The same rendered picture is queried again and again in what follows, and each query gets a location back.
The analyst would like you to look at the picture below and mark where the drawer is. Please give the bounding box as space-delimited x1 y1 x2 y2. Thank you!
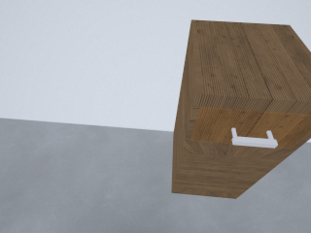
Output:
191 107 311 149

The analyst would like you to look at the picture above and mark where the handle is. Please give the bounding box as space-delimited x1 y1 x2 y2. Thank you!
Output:
231 127 278 149

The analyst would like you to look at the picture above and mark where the cabinet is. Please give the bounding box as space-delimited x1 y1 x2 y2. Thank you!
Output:
171 19 311 199

